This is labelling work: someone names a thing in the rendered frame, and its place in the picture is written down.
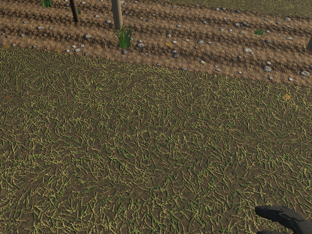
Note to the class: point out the right robot hand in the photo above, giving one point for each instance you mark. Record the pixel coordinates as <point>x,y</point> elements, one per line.
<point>286,217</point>

